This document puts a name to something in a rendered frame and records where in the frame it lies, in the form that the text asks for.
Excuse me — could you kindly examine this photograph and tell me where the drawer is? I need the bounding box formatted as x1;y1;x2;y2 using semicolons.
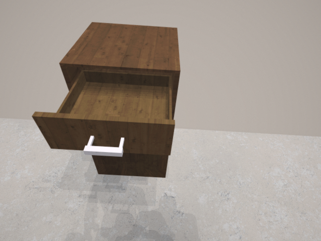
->
32;70;175;155

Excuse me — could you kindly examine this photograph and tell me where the cabinet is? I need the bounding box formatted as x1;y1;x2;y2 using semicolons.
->
59;22;181;178

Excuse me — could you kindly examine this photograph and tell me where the handle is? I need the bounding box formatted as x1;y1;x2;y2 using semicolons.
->
83;136;124;157

